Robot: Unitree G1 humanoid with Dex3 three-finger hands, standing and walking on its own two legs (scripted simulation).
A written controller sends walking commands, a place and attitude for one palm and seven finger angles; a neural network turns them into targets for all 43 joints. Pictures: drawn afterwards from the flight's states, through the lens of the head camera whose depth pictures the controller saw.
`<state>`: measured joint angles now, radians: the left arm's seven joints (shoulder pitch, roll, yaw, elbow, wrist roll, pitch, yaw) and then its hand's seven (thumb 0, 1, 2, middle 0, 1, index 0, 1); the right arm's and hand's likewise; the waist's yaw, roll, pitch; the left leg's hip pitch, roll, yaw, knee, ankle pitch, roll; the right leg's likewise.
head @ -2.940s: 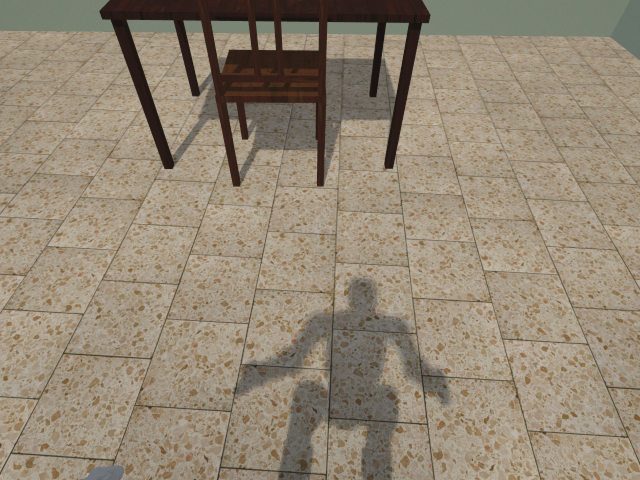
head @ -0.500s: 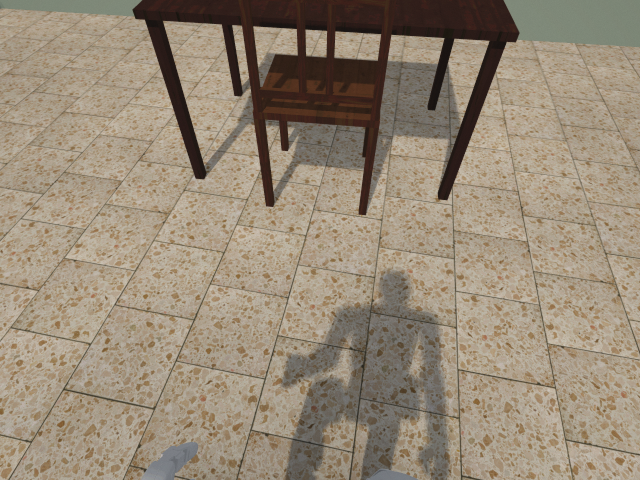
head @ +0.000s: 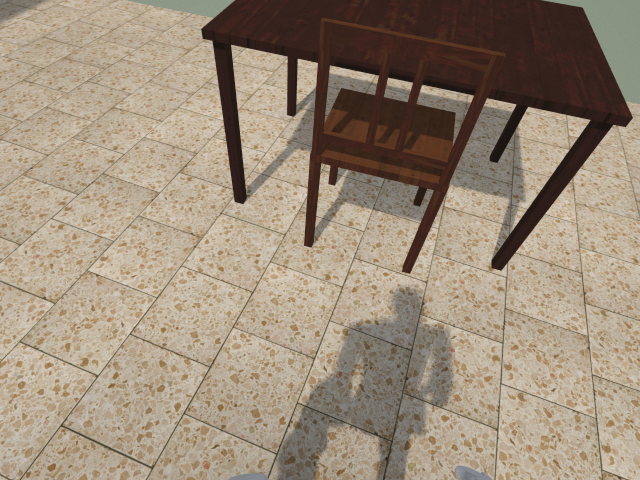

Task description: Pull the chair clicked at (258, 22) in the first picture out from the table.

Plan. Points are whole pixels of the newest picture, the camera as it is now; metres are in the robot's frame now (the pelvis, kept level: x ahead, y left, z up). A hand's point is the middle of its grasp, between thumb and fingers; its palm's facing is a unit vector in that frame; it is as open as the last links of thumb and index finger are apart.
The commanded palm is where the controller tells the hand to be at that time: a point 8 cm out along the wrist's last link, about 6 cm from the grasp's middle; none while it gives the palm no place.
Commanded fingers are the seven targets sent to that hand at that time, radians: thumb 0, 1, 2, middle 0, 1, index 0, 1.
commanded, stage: walk to a spot facing it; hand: left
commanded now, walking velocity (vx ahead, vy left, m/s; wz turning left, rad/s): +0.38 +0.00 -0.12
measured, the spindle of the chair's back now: (378, 101) +1.02 -0.05 -0.08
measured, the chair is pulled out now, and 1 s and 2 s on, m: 0.00 0.00 0.00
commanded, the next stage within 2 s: take the last steps up to it in 0.30 s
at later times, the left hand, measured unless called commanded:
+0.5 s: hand (265, 342) +0.35 +0.12 -0.16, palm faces -0.10 -0.97 -0.23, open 7.3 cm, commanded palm none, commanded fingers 0.00 0.90 0.90 -0.20 -0.30 -0.20 -0.30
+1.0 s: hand (252, 333) +0.36 +0.15 -0.17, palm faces -0.07 -0.99 -0.13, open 7.3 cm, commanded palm none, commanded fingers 0.00 0.90 0.90 -0.20 -0.30 -0.20 -0.30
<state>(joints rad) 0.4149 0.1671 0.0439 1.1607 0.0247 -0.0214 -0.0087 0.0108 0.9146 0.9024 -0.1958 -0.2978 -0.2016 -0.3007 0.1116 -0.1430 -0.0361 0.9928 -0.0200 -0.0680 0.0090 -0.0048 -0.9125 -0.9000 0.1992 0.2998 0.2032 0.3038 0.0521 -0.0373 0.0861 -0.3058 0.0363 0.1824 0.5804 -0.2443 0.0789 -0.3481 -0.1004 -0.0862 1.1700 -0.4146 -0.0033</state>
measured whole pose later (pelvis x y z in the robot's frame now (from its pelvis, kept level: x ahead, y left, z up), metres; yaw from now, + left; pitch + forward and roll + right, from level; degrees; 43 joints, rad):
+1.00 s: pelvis +0.36 -0.03 +0.01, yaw -8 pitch -1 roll -1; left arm 0.33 0.19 0.07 1.11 0.03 0.00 -0.02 0.01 0.92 0.90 -0.20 -0.30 -0.20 -0.30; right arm 0.27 -0.14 -0.03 1.03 -0.03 -0.07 -0.02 0.00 -0.92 -0.90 0.20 0.30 0.20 0.30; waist 0.01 -0.05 0.02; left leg -0.20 0.04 0.17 0.46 -0.25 0.04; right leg -0.42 -0.05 -0.06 1.03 -0.36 -0.03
